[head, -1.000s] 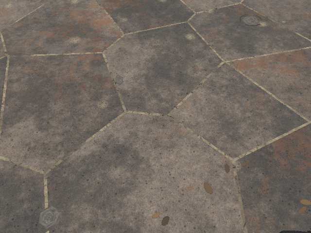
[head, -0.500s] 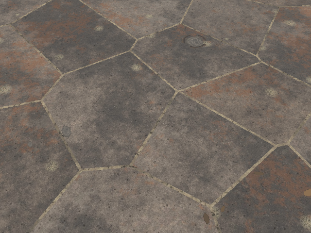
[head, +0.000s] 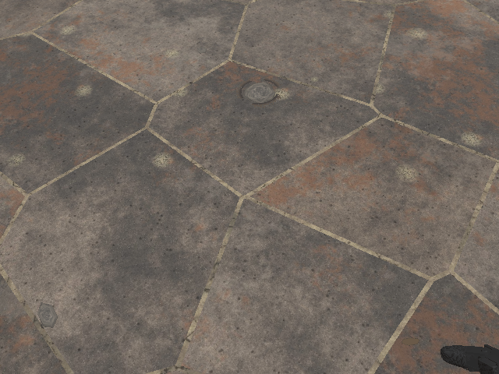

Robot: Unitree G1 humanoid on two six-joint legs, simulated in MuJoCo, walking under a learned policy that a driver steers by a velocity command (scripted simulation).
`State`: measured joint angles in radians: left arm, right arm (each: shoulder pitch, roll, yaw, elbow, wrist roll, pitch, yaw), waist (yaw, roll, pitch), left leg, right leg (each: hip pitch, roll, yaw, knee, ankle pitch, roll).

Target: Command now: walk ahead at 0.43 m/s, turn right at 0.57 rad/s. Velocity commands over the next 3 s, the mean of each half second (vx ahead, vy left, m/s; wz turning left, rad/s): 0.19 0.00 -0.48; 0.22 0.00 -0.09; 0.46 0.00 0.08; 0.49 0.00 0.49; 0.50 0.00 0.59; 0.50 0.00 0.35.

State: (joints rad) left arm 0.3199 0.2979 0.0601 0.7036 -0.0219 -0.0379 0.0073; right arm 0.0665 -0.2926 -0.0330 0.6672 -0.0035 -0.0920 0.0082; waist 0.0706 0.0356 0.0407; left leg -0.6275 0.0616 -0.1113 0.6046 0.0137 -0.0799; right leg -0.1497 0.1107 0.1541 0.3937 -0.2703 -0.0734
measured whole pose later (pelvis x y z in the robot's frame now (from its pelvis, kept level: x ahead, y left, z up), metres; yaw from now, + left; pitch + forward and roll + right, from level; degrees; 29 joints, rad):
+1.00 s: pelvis +0.24 +0.02 +0.00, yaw -16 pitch +1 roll -1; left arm 0.24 0.30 0.07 0.72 -0.02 -0.04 0.00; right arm 0.33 -0.28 -0.04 0.89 0.00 -0.07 0.01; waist -0.03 -0.03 -0.02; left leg -0.14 0.00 0.03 0.41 -0.30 0.05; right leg -0.46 -0.01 0.01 0.96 -0.36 -0.03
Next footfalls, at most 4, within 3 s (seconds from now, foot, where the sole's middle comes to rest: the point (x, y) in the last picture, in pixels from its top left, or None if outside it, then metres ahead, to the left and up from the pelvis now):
0.10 left None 0.25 0.15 -0.78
0.52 right None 0.20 -0.11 -0.78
0.86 left None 0.26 0.12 -0.78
1.32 right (372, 354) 0.51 -0.22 -0.78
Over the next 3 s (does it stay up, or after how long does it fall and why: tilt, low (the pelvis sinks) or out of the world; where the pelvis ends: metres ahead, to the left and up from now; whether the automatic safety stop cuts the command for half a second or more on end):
stays up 1.26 0.05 -0.01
